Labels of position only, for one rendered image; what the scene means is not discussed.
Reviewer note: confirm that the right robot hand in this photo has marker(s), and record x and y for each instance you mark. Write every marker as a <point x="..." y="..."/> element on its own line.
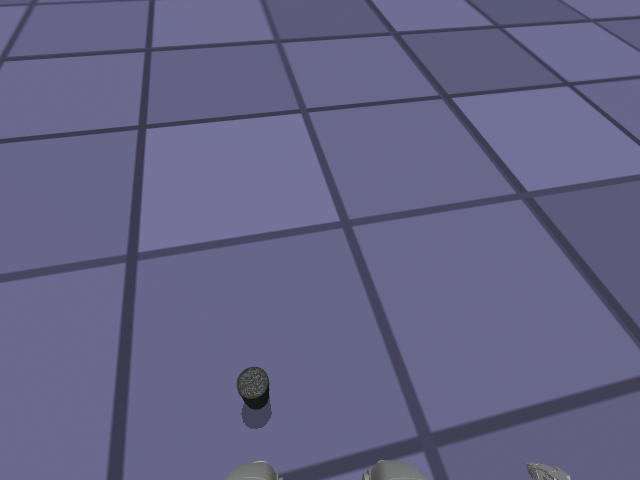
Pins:
<point x="543" y="472"/>

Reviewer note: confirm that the cup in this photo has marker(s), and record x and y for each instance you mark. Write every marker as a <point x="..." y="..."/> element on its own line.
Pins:
<point x="253" y="387"/>

